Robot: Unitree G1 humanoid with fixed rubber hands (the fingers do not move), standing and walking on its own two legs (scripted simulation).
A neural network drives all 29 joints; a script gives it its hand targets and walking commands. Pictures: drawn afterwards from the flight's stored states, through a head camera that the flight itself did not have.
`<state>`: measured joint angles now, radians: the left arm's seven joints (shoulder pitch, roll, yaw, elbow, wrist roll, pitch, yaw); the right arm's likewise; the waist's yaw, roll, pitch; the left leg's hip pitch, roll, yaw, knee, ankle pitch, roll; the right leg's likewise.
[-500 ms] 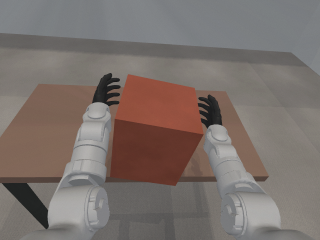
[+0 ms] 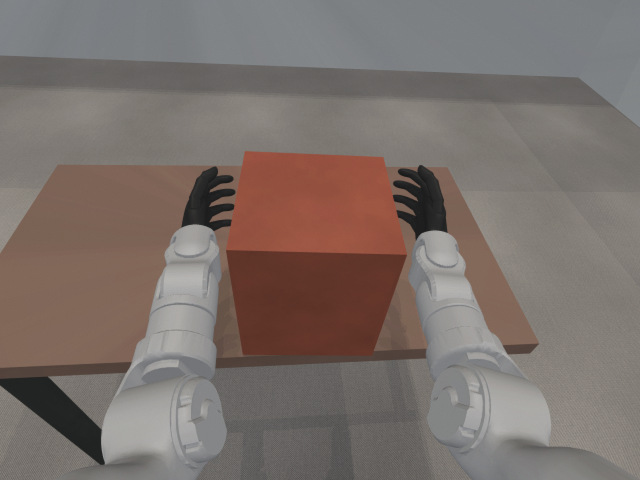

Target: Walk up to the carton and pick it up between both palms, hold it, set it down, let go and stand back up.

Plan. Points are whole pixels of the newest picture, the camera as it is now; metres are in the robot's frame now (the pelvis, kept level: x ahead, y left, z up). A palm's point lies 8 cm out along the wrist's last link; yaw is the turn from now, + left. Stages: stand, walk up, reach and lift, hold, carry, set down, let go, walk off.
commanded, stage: set down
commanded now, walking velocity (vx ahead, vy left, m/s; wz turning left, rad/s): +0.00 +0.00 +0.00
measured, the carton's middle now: (311, 258) +0.43 +0.00 +0.02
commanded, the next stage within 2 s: none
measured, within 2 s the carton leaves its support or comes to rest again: rests again in 0.08 s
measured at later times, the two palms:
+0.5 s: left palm (205, 236) +0.41 +0.15 +0.09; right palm (420, 242) +0.40 -0.15 +0.09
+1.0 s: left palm (207, 244) +0.41 +0.14 +0.07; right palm (419, 253) +0.39 -0.15 +0.08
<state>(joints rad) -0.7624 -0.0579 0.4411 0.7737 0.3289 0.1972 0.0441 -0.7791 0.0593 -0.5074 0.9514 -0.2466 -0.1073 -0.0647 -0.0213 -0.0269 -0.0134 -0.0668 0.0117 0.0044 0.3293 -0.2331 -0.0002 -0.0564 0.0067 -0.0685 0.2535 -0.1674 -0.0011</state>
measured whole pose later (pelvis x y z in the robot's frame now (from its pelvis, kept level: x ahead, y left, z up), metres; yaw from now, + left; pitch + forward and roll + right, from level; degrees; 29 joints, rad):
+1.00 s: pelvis +0.00 +0.00 +0.00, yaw +0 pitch +5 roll -1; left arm -0.78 -0.05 0.49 0.92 0.34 0.02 0.05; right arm -0.71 0.12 -0.63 0.91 -0.41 -0.20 -0.04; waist -0.01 -0.01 -0.04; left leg -0.20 0.01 0.01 0.35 -0.23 0.00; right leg -0.20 0.00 -0.06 0.28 -0.17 0.00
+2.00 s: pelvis +0.00 +0.00 -0.01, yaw -2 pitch +17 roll -1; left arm -0.81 0.05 0.35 1.23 0.21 -0.28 0.11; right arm -0.74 0.00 -0.41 1.19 -0.24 -0.35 -0.09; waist 0.00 0.01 -0.15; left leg -0.50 0.03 0.02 0.45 -0.25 0.00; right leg -0.50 0.02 -0.06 0.37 -0.17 -0.01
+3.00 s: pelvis -0.04 -0.02 -0.01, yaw +0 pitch +12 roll +0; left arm -1.01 0.36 0.00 1.11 -0.29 0.20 0.04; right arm -0.88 -0.23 -0.08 0.93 0.26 0.21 -0.17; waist -0.04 0.00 -0.18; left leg -0.46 0.03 0.00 0.45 -0.19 -0.02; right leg -0.47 0.02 -0.08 0.42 -0.15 -0.04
